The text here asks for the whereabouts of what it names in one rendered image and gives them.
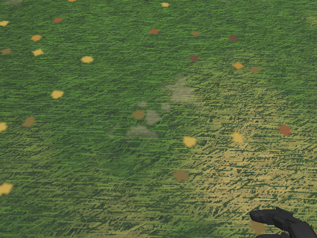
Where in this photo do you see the right robot hand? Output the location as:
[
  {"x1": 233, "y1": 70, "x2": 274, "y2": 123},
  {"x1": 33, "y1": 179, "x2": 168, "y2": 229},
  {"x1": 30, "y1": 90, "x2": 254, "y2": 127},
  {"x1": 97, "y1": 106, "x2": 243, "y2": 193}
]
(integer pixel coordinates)
[{"x1": 250, "y1": 207, "x2": 317, "y2": 238}]

